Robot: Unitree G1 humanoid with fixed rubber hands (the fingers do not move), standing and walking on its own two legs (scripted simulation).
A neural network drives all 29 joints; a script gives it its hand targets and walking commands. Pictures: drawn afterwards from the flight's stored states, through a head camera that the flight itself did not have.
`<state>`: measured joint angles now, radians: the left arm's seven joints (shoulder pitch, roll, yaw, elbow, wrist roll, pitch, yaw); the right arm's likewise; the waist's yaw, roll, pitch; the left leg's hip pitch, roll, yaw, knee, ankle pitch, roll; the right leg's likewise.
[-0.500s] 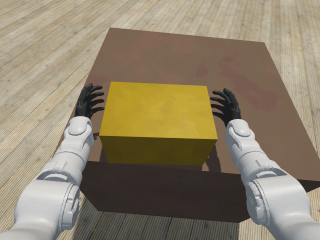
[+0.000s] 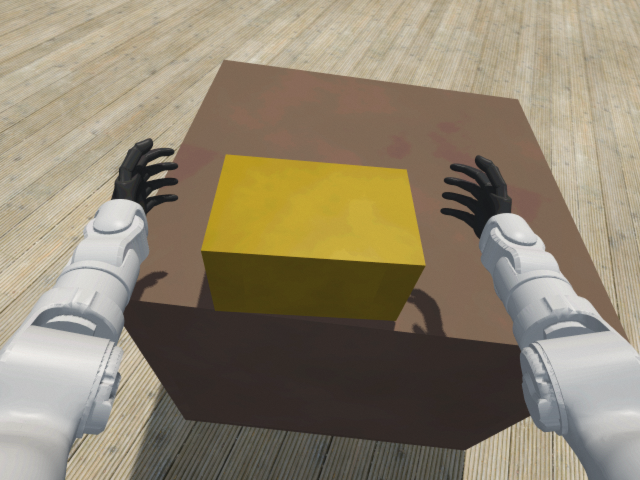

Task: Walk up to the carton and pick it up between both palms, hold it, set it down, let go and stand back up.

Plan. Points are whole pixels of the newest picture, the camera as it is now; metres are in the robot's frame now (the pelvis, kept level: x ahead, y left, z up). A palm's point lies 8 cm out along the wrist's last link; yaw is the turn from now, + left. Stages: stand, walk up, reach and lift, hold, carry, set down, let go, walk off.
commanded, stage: set down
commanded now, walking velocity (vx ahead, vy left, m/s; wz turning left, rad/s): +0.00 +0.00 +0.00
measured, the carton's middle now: (312, 239) +0.48 +0.02 +0.01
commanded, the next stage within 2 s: none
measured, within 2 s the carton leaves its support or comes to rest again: neither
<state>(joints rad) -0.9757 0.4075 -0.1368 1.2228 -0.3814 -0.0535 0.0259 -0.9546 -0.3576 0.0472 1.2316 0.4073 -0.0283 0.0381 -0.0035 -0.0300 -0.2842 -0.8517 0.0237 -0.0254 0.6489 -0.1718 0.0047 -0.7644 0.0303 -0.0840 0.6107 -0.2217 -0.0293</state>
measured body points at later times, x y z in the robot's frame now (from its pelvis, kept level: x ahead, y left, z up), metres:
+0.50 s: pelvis +0.02 +0.00 +0.01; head +0.09 +0.03 +0.46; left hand +0.48 +0.24 +0.11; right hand +0.48 -0.21 +0.12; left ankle +0.06 +0.11 -0.71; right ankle +0.03 -0.11 -0.71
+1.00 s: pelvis +0.03 -0.01 +0.03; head +0.07 +0.01 +0.48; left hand +0.42 +0.25 +0.09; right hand +0.42 -0.22 +0.10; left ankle +0.06 +0.11 -0.71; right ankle +0.03 -0.11 -0.71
